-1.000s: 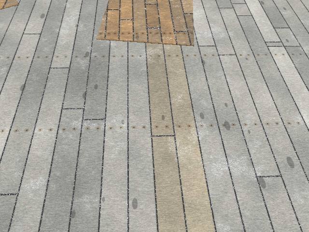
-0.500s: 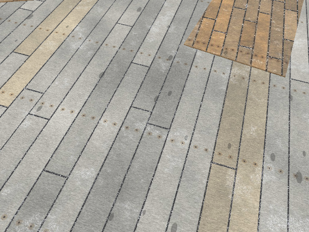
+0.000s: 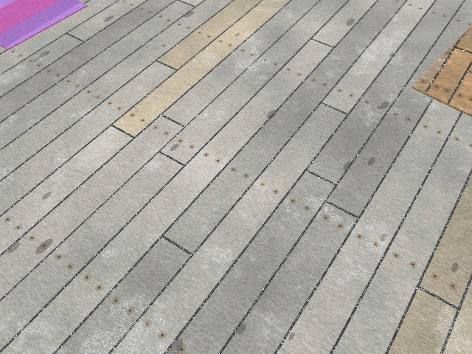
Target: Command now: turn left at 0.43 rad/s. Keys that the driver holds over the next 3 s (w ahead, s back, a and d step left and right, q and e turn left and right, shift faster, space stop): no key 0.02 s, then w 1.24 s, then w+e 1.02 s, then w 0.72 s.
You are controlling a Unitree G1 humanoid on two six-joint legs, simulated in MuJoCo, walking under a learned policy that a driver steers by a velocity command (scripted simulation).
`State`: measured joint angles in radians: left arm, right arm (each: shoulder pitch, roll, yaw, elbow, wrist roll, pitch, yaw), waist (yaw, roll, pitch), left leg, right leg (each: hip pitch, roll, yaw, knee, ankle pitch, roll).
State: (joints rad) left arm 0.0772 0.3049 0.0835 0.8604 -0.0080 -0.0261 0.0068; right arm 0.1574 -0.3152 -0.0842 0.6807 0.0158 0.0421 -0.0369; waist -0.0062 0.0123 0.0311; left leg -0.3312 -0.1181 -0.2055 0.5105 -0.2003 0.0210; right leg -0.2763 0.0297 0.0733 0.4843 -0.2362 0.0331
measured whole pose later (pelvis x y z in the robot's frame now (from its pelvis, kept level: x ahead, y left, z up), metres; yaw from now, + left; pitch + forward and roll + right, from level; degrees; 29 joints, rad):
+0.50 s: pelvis +0.10 +0.05 +0.01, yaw +4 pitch +2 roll +0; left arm 0.30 0.31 0.05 0.89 -0.03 -0.08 -0.02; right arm 0.26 -0.27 -0.05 0.72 0.01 -0.07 0.01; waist 0.02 -0.03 -0.01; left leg -0.21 -0.02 0.00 0.43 -0.27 0.05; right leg -0.38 -0.05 0.01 0.99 -0.40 -0.04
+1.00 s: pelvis +0.36 +0.01 +0.00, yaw +3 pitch +2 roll +0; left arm 0.15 0.28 0.04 0.78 0.00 -0.08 -0.04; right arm 0.34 -0.29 -0.04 0.81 0.03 -0.07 -0.01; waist -0.02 0.02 0.05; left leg -0.36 0.04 -0.05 1.17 -0.39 0.03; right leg -0.37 0.05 -0.06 0.49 -0.16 -0.07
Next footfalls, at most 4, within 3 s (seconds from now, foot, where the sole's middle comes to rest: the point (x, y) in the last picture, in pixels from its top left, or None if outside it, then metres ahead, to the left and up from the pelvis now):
0.40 left None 0.11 0.15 -0.77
0.86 right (272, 349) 0.47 -0.07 -0.77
1.40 left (186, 253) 0.77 0.19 -0.77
1.92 right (273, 189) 1.01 -0.10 -0.77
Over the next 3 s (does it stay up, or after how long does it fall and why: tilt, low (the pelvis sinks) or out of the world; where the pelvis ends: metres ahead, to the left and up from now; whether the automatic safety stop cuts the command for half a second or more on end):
stays up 1.41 -0.24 -0.01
